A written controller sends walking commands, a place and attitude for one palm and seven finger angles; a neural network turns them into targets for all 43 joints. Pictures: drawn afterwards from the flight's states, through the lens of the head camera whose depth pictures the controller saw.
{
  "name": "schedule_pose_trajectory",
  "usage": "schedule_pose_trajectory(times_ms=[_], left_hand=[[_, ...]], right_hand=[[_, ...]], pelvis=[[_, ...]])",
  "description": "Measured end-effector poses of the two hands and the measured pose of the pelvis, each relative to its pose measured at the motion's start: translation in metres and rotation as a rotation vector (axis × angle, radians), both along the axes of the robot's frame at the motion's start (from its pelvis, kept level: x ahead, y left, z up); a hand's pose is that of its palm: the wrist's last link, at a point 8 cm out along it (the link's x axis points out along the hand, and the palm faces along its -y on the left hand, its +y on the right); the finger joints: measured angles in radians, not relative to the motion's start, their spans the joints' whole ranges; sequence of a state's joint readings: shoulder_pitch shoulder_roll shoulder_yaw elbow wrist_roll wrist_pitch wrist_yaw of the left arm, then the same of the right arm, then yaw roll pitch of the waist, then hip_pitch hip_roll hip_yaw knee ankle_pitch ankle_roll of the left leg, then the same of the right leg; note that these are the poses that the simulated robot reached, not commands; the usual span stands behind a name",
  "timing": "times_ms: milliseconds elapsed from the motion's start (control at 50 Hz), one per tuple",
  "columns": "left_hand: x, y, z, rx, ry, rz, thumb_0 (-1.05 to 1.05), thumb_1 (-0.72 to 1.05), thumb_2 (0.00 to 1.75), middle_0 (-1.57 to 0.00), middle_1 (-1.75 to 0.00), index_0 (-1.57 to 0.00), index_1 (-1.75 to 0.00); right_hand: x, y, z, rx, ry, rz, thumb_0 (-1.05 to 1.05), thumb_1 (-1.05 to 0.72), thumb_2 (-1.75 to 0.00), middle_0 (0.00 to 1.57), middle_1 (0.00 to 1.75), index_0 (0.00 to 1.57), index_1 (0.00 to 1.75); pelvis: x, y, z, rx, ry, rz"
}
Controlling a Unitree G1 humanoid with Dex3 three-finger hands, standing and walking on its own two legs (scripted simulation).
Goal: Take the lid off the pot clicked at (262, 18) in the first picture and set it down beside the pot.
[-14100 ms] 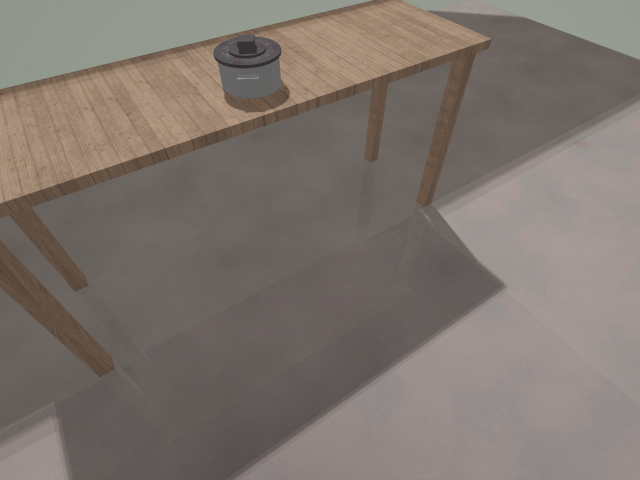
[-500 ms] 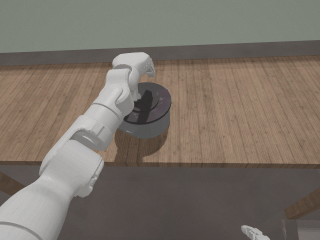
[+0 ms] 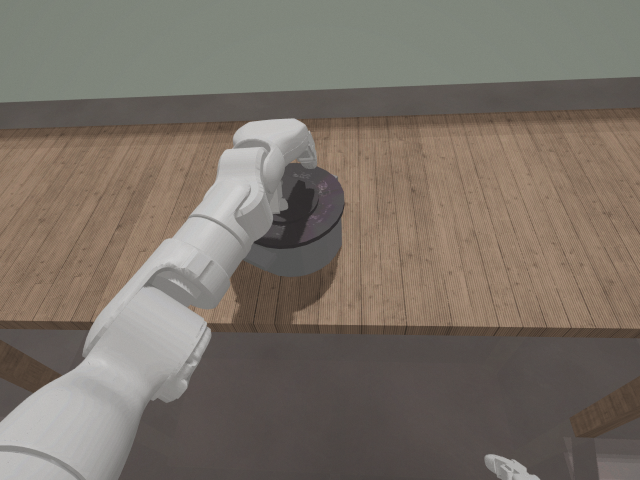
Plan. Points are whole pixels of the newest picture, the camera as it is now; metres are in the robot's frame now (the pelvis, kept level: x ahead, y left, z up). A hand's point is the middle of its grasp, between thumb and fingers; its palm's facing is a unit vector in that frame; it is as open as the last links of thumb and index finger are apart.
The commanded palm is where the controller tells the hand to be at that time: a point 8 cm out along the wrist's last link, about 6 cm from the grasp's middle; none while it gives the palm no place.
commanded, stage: lower the open fingers around the knob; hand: left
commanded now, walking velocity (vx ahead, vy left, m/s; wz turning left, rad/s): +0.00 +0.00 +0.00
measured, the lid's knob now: (285, 190) +0.49 +0.05 +0.08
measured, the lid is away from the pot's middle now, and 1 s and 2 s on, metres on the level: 0.00 0.00 0.00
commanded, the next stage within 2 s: close the fingers and squeeze the knob in 1.72 s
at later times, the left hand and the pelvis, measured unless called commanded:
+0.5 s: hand (277, 192) +0.46 +0.05 +0.10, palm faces -0.34 -0.02 -0.94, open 10.3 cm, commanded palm +0.46 +0.06 +0.16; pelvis +0.00 +0.00 +0.00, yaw +0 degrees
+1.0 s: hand (278, 192) +0.46 +0.05 +0.10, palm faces -0.33 -0.04 -0.94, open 10.3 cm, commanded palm +0.46 +0.06 +0.15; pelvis +0.00 +0.00 +0.00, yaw -1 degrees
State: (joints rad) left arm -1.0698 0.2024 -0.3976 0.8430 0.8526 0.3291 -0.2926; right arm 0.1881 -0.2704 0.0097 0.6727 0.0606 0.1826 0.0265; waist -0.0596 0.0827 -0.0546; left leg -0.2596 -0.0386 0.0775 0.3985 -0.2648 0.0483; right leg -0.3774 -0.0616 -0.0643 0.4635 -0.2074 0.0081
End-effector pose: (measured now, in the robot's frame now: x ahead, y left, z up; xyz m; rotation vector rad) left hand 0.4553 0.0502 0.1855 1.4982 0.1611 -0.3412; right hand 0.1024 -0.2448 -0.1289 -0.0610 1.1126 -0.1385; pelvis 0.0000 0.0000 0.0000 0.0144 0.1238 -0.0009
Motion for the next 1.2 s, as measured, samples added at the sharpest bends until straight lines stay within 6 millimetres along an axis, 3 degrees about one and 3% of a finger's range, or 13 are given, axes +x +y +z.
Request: schedule_pose_trajectory(times_ms=[320, 600, 1200], left_hand=[[0.003, 0.007, -0.024, 0.014, 0.025, 0.011, 0.0, -0.32, 1.44, -0.83, -0.08, -0.83, -0.09], [0.008, 0.005, -0.023, 0.023, 0.022, 0.016, 0.0, -0.32, 1.44, -0.87, -0.11, -0.82, -0.09], [0.012, 0.005, -0.022, 0.001, 0.016, 0.024, 0.0, -0.32, 1.44, -0.89, -0.12, -0.83, -0.09]], right_hand=[[-0.023, -0.008, -0.003, -0.027, 0.053, -0.043, 0.01, -0.91, -0.9, 0.2, 0.3, 0.2, 0.3], [-0.033, -0.009, -0.004, -0.037, 0.084, -0.058, 0.01, -0.91, -0.9, 0.2, 0.3, 0.2, 0.3], [-0.033, -0.01, -0.001, -0.051, 0.071, -0.071, 0.0, -0.91, -0.9, 0.2, 0.3, 0.2, 0.3]], pelvis=[[-0.001, 0.0, -0.001, -0.001, 0.018, -0.007], [-0.001, 0.0, -0.002, -0.001, 0.031, -0.01], [-0.003, 0.001, -0.003, -0.002, 0.038, -0.021]])
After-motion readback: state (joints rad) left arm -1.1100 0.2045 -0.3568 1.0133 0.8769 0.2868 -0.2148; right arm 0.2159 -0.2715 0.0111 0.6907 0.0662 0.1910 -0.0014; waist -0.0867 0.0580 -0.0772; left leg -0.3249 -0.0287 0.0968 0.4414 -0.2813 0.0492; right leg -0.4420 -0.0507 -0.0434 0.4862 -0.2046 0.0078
